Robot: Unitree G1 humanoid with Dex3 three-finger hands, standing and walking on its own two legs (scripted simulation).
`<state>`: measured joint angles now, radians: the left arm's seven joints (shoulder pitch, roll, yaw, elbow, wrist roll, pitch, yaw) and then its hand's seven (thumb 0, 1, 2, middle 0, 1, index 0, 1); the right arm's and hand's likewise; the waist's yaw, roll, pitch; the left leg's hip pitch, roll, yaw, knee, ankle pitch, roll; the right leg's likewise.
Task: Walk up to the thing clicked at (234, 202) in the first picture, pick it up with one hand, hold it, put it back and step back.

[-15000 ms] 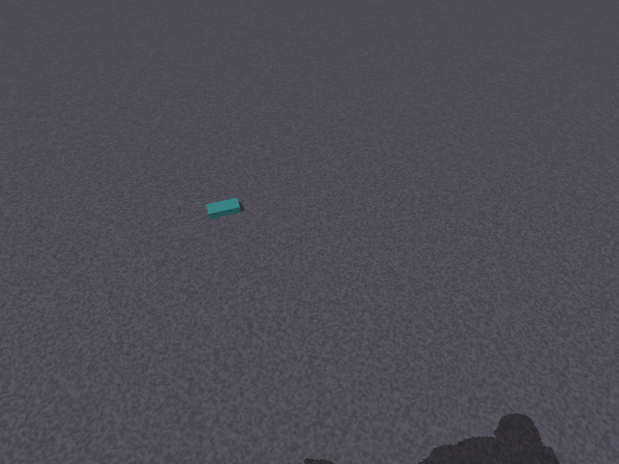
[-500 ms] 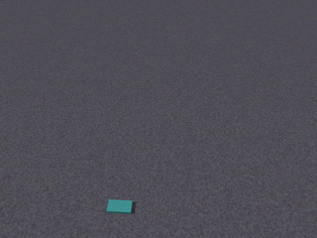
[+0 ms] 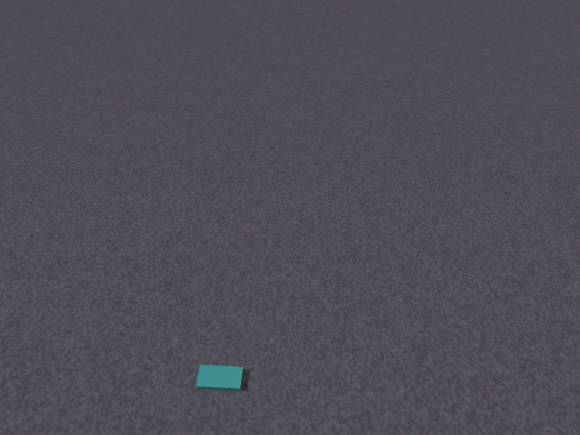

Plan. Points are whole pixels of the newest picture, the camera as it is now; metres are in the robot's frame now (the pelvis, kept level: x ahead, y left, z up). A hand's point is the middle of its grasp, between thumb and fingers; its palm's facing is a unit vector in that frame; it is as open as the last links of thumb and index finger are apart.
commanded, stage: stand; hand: left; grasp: from above
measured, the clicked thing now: (220, 378) +0.46 +0.25 -0.77
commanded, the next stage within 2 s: rise first in 0.06 s
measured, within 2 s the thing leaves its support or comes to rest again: neither
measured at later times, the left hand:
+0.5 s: hand out of the picture +0.14 +0.25 -0.17, palm faces -0.06 -0.93 -0.37, open 10.7 cm
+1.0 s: hand out of the picture +0.11 +0.27 -0.23, palm faces -0.18 -0.86 -0.47, open 14.2 cm
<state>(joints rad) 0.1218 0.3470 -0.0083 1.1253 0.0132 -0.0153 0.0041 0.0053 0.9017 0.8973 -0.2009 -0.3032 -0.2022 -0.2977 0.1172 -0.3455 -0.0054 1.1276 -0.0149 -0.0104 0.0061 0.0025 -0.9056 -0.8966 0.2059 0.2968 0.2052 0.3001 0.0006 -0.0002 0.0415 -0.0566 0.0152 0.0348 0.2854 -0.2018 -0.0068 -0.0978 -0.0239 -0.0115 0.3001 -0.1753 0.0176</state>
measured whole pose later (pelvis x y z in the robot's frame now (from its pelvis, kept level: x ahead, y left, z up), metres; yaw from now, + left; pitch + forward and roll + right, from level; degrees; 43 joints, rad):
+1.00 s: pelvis -0.03 +0.01 -0.10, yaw +2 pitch +18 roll -2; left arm 0.21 0.34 0.11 0.51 0.28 0.20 -0.01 0.00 -0.56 0.99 -0.09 -1.05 -0.09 -1.05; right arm 0.19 -0.24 -0.03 0.56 0.00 -0.16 -0.04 0.01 -0.91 -0.90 0.21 0.30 0.21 0.30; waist -0.02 0.00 -0.12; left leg -0.90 0.02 -0.02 1.14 -0.55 0.00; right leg -0.90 -0.03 -0.05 1.09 -0.50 0.02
